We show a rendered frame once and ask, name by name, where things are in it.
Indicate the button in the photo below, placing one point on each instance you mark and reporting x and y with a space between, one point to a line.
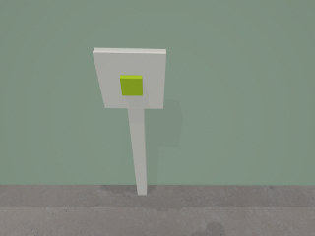
131 85

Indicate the panel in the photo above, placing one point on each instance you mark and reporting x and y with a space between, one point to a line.
110 65

